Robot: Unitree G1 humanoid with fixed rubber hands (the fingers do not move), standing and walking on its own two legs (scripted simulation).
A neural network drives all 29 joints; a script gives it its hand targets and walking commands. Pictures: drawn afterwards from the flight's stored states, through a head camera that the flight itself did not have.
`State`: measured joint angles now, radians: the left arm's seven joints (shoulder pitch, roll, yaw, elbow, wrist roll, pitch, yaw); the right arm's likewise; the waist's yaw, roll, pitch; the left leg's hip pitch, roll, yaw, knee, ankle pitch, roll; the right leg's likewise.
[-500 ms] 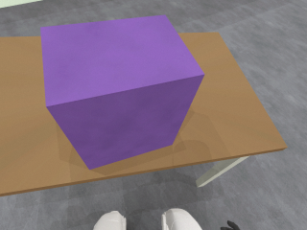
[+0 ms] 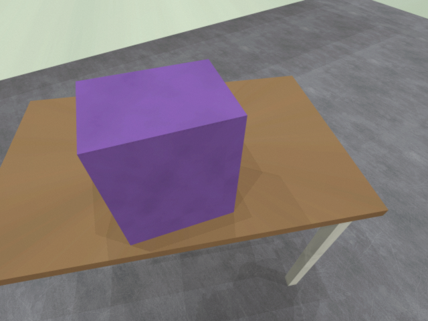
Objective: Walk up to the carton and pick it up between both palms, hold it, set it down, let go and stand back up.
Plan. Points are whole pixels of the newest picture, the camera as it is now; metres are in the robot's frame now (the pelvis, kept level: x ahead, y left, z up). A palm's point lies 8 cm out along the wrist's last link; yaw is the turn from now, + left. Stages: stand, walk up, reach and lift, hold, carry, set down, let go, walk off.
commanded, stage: walk up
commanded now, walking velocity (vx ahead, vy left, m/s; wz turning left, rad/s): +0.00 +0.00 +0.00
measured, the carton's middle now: (167, 157) +0.40 +0.09 +0.08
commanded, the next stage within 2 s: none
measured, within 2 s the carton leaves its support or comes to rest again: neither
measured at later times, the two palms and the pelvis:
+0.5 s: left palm out of the picture -0.05 +0.15 -0.13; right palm out of the picture -0.02 -0.32 -0.16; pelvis -0.05 -0.08 +0.00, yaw +0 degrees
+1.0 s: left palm out of the picture -0.07 +0.13 -0.15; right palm out of the picture -0.08 -0.31 -0.15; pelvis -0.08 -0.10 +0.00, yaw +3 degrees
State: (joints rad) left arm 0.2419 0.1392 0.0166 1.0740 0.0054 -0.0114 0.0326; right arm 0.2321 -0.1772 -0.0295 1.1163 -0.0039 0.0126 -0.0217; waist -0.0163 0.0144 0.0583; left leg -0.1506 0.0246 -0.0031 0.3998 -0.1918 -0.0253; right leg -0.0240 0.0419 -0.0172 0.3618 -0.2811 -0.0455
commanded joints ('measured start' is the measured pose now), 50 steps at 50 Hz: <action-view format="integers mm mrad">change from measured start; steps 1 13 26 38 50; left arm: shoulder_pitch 58 167 45 67 63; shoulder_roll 125 107 110 134 209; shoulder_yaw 23 62 3 20 49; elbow -11 -66 -73 -7 -43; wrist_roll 4 -2 9 -8 10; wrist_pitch -5 55 -23 -2 17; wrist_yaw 3 -47 -7 -1 40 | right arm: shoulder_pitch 45 -216 19 19 -66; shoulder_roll -64 -140 -76 -36 -128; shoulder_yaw -3 -58 -21 4 -42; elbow -4 -147 -56 -8 -126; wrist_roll -7 -26 -4 -6 -8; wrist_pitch -8 19 22 -18 -2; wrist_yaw -10 -35 -6 -13 -5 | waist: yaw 8 107 -3 37 71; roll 20 392 -214 108 -99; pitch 69 -106 6 40 72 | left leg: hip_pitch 31 -292 -183 61 -333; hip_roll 71 98 9 70 65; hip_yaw -60 -46 -18 -62 -99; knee -68 -138 327 -115 152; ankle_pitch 127 -315 -251 193 -55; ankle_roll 40 104 23 57 56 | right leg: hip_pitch -160 -78 -105 -144 -64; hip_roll -136 -53 -240 -139 -271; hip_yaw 110 10 140 119 90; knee -117 318 -28 -46 -8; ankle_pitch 116 -170 663 239 -51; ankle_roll -3 65 -75 -17 -7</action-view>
